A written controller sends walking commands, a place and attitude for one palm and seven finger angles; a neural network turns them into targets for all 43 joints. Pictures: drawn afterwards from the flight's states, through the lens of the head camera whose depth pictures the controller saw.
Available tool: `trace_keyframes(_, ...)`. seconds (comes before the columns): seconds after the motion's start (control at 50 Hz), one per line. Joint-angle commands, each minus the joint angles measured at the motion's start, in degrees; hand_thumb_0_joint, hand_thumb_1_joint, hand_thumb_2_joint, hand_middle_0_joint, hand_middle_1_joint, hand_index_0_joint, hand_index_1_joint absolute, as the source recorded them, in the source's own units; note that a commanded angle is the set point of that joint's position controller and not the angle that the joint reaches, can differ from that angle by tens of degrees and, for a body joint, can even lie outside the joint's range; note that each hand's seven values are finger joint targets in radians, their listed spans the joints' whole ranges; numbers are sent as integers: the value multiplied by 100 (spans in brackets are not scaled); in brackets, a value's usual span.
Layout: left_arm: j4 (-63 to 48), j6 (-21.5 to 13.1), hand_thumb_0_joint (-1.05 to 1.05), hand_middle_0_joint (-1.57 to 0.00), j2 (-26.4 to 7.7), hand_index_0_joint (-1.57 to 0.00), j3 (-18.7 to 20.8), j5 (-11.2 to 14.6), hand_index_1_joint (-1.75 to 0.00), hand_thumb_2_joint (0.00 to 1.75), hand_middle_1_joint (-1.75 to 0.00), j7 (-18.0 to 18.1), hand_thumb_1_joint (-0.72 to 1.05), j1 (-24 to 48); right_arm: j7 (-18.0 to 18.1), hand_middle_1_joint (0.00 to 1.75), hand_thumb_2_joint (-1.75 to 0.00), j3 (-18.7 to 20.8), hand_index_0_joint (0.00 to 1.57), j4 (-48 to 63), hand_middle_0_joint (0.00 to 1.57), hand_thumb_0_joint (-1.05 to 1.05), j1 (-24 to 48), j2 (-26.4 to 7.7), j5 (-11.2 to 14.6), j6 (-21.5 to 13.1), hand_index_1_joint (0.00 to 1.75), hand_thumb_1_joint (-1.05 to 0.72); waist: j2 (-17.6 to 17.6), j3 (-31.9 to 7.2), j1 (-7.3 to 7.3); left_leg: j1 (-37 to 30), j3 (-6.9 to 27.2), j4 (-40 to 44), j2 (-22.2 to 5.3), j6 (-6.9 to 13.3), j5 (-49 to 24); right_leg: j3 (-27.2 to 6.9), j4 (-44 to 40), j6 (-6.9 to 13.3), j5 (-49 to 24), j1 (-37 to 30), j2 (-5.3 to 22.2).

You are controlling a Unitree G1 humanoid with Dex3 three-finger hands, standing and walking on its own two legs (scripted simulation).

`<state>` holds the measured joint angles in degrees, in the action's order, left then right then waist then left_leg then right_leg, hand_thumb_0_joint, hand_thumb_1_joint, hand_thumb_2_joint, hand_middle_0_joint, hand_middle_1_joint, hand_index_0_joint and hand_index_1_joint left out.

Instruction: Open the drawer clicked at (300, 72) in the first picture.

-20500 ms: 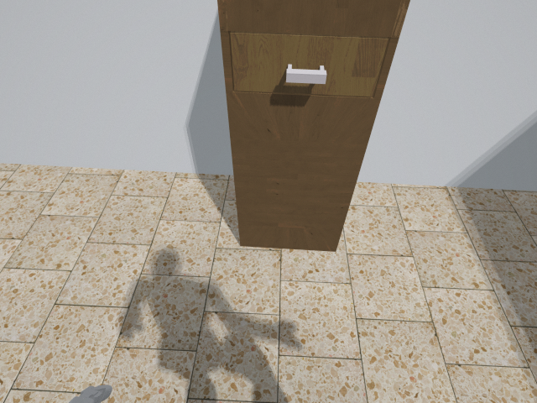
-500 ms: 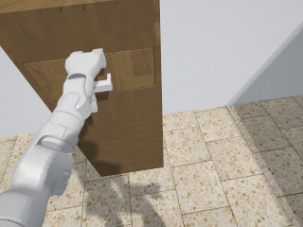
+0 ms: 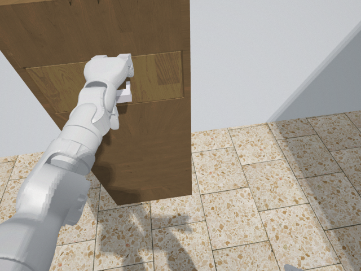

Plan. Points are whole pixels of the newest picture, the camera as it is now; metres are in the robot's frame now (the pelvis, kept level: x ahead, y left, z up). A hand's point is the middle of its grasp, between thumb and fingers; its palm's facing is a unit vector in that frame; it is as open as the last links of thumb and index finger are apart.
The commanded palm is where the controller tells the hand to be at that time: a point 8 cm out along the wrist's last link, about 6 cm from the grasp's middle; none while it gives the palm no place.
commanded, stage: re-aim the fingers above the handle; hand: left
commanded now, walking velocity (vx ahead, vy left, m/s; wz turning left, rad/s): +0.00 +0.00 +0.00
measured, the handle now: (112, 91) +0.55 +0.18 +0.09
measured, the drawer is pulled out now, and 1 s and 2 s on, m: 0.00 0.00 0.00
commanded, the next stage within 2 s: lower the fingers behind the handle in 1.12 s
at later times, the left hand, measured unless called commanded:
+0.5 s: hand (91, 98) +0.47 +0.20 +0.13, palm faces -0.06 +0.03 -1.00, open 13.8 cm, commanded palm +0.47 +0.19 +0.20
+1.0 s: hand (101, 92) +0.50 +0.18 +0.13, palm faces -0.10 +0.00 -0.99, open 13.8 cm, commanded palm +0.47 +0.19 +0.20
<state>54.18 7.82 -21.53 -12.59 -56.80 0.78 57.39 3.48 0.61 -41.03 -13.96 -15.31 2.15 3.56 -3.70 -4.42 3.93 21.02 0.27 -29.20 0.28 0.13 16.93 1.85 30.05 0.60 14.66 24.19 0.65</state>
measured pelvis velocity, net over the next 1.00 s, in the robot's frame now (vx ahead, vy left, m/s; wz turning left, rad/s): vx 0.01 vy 0.01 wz -0.03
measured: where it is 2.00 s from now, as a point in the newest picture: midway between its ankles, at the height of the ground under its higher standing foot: outside the picture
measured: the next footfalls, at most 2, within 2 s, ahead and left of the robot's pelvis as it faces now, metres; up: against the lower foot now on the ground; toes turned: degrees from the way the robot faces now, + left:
none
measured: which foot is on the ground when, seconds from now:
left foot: down 0.00-1.00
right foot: down 0.00-1.00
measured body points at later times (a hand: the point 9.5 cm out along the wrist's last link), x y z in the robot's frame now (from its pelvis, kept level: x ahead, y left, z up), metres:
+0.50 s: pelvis +0.01 +0.00 +0.00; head +0.04 -0.02 +0.45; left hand +0.47 +0.19 +0.19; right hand +0.08 -0.27 -0.13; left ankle -0.03 +0.12 -0.73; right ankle +0.00 -0.11 -0.73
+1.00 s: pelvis +0.01 +0.01 +0.00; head +0.05 -0.02 +0.45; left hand +0.50 +0.18 +0.19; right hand +0.06 -0.25 -0.14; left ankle -0.03 +0.12 -0.73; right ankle +0.00 -0.11 -0.73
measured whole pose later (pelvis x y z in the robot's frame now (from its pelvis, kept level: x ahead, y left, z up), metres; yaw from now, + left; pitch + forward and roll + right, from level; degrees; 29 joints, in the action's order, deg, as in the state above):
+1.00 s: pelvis +0.01 +0.01 +0.00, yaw -2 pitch +10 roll +0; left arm 57.5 10.9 -24.3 -8.3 -58.0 -1.0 56.5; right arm 3.0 -0.6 -39.7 -16.6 -14.4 2.5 6.3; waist -4.3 -5.3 4.4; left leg 20.7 -1.9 -28.4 0.2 0.9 17.3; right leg -0.3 29.4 -0.2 14.4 24.7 0.5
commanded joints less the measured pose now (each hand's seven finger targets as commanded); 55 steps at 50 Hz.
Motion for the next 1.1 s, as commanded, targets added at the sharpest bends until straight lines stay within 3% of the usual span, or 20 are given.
trace_keyframes(0.0,-1036,-332,0,-30,-1914,-30,1092,-250,-120,30,-120,706,-50,3225,64,30,-90,197,20,528,20,0,-273,-656,-84,-245,30,-90,418,-2224,-23,-314,-153,119,149,188,-1773,-142,-90,84,-1706,-1267,-150)
trace_keyframes(0.04,-950,-279,0,-30,-2442,-30,1623,-379,-120,30,-120,1023,-50,2944,38,30,-90,189,20,562,20,0,-289,-621,-129,-253,30,-90,384,-2570,-283,-147,-222,93,145,147,-2138,-154,57,96,-2133,-1669,-152)
trace_keyframes(0.08,-733,-57,0,-30,-2691,-30,1781,-497,-120,30,-120,1234,-50,2716,3,30,-90,178,20,592,20,0,-192,-625,-130,-218,30,-90,488,-2646,-405,67,-286,132,146,106,-2191,-155,62,78,-2269,-1965,-145)
trace_keyframes(0.14,-484,375,0,-30,-2420,-30,1477,-557,-120,30,-120,1252,-50,2412,-53,30,-90,209,20,617,20,0,-133,-682,-73,-192,30,-90,654,-2538,-343,71,-440,174,93,126,-2161,-150,20,20,-2432,-1936,-144)
trace_keyframes(0.2,-546,582,0,-30,-2765,-30,1670,-522,-120,30,-120,1127,-50,2390,-21,30,-90,200,20,647,20,0,-34,-744,-22,-73,30,-90,782,-2584,-397,76,-470,252,108,152,-2119,-175,-26,1,-2485,-2143,-135)
trace_keyframes(0.3,-870,685,0,-30,-2255,-30,1273,-363,-120,30,-120,634,-50,1923,23,30,-90,255,20,785,20,0,-2,-777,28,-18,30,-90,807,-2380,-271,-269,-470,298,84,247,-2168,-129,-170,-16,-2499,-1994,-143)
trace_keyframes(0.32,-988,649,0,-30,-2167,-30,1151,-342,-120,30,-120,517,-50,1898,36,30,-90,257,20,815,20,0,5,-818,54,-12,30,-90,826,-2200,-207,-309,-441,306,84,256,-2105,-108,-214,-14,-2414,-1847,-160)
trace_keyframes(0.38,-1804,385,0,-30,-1108,-30,246,-176,-120,30,-120,145,-50,2185,28,30,-90,333,20,919,20,0,-43,-770,89,-96,30,-90,665,-2095,89,-847,-311,213,53,318,-2211,-88,-349,15,-2180,-1380,-189)
trace_keyframes(0.44,-2195,30,0,-30,-913,-30,8,-31,-120,30,-120,-24,-50,2656,93,30,-90,335,20,819,20,0,-102,-742,61,-181,30,-90,363,-1926,234,-1131,-183,141,90,314,-2019,-102,-369,37,-1795,-941,-202)
trace_keyframes(0.48,-2377,-227,0,-30,-962,-30,-9,11,-120,30,-120,1,-50,3105,107,30,-90,324,20,725,20,0,-178,-741,40,-241,30,-90,119,-1916,298,-1199,-113,110,121,271,-1973,-95,-371,82,-1593,-782,-208)
trace_keyframes(0.56,-1993,-500,0,-30,-1467,-30,591,-93,-120,30,-120,504,-50,3461,91,30,-90,274,20,509,20,0,-297,-652,-34,-312,30,-90,-159,-2089,122,-1015,-62,30,159,151,-2139,-47,-183,150,-1620,-776,-228)
trace_keyframes(0.58,-1894,-498,0,-30,-1748,-30,873,-112,-120,30,-120,680,-50,3519,69,30,-90,275,20,465,20,0,-329,-685,-69,-322,30,-90,-123,-2217,47,-925,-53,40,157,119,-2200,-38,-155,161,-1635,-903,-231)
trace_keyframes(0.68,-696,105,0,-30,-2207,-30,1417,-348,-120,30,-120,1264,-50,3004,-60,30,-90,180,20,404,20,0,-130,-676,-127,-245,30,-90,219,-2376,-230,-344,-168,121,127,40,-2380,-14,-8,148,-1966,-1397,-199)
trace_keyframes(0.74,-23,653,0,-30,-1833,-30,940,-460,-120,30,-120,1039,-50,2648,-113,30,-90,159,20,479,20,0,-95,-741,-69,-117,30,-90,514,-2178,-143,-202,-286,185,58,75,-2240,3,-24,90,-2037,-1345,-172)
trace_keyframes(0.78,-66,817,0,-30,-1506,-30,645,-397,-120,30,-120,666,-50,2454,-114,30,-90,235,20,616,20,0,-123,-833,-22,-23,30,-90,699,-2435,-39,-396,-316,139,53,143,-2426,-23,-59,66,-2291,-1479,-166)
trace_keyframes(0.84,-106,815,0,-30,-1696,-30,776,-277,-120,30,-120,302,-50,2206,-25,30,-90,191,20,733,20,0,-70,-845,19,120,30,-90,1095,-2136,-86,-259,-328,208,81,213,-2086,-18,-140,7,-2178,-1506,-147)
trace_keyframes(0.9,-298,534,0,-30,-1406,-30,508,-187,-120,30,-120,6,-50,2317,25,30,-90,184,20,782,20,0,-106,-851,67,111,30,-90,1124,-1524,62,-195,-268,276,64,255,-1683,-20,-279,12,-1792,-1125,-149)
trace_keyframes(1.0,-2079,-572,0,-30,-1859,-30,904,-190,-120,30,-120,111,-50,2692,101,30,-90,293,20,932,20,0,-314,-686,-45,-71,30,-90,341,-2582,-114,-736,-187,71,96,298,-2272,-172,-113,80,-2171,-1493,-177)
trace_keyframes(1.04,-2351,-777,0,-30,-2012,-30,1119,-248,-120,30,-120,428,-50,2836,71,30,-90,331,20,820,20,0,-425,-643,-88,-162,30,-90,-14,-2636,-116,-913,-166,-26,72,250,-2612,-142,-60,112,-2205,-1323,-223)
trace_keyframes(1.08,-2451,-781,0,-30,-2344,-30,1464,-280,-120,30,-120,812,-50,2891,26,30,-90,355,20,716,20,0,-442,-654,-123,-211,30,-90,-41,-2816,-198,-903,-141,-74,78,194,-2924,-115,-14,134,-2325,-1443,-257)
